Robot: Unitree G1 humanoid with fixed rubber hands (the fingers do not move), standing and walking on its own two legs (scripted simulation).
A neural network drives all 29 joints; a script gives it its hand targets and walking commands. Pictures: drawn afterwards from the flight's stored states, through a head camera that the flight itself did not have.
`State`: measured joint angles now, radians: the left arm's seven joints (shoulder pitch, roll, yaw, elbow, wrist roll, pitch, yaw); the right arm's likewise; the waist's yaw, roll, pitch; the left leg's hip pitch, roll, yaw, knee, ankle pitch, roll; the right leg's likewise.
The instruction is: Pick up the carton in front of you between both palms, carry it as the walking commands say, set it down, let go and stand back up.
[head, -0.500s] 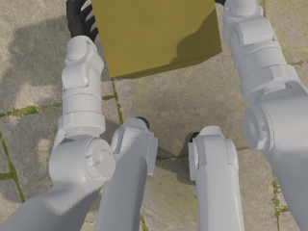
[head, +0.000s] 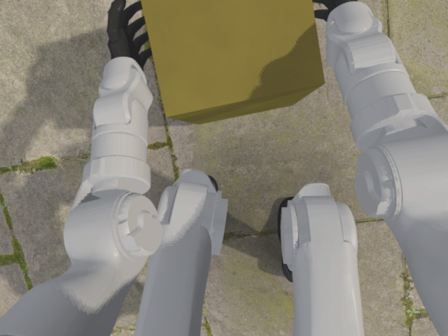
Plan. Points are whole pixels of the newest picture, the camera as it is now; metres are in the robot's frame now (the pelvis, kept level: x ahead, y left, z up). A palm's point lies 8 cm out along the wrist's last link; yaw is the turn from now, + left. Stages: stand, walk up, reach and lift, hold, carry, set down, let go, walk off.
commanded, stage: set down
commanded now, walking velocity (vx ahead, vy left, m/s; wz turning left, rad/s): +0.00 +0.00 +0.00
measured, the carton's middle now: (233, 51) +0.52 +0.05 -0.25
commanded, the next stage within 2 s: let go in 1.88 s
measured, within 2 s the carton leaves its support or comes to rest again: rests again in 0.58 s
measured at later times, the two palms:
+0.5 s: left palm (125, 59) +0.49 +0.21 -0.17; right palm (335, 9) +0.56 -0.09 -0.18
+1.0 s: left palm (103, 60) +0.48 +0.24 -0.16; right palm out of the picture +0.58 -0.13 -0.16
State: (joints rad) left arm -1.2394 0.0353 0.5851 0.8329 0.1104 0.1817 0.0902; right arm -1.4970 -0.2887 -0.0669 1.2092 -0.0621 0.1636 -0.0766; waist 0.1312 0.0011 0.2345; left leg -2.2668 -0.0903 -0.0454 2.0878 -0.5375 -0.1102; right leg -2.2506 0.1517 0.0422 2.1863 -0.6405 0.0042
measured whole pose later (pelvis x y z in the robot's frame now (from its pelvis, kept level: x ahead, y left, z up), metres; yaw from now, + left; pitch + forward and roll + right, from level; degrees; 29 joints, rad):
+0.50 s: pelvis +0.00 +0.00 -0.01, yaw +1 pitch +39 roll +5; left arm -1.28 0.09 0.64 0.93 0.15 0.15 0.02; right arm -1.52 -0.27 -0.16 1.20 -0.17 0.15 0.01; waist 0.12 0.02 0.27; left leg -2.27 -0.08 -0.03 2.11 -0.54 -0.11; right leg -2.26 0.11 0.03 2.22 -0.64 -0.02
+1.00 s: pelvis -0.01 +0.01 -0.01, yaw +1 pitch +38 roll +4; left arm -1.24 0.21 0.27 0.92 -0.26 0.05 0.17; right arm -1.52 -0.50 0.13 1.11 0.17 0.12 -0.04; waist 0.14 0.03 0.31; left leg -2.27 -0.04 0.02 2.11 -0.49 -0.04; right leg -2.24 0.05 0.03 2.21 -0.63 -0.01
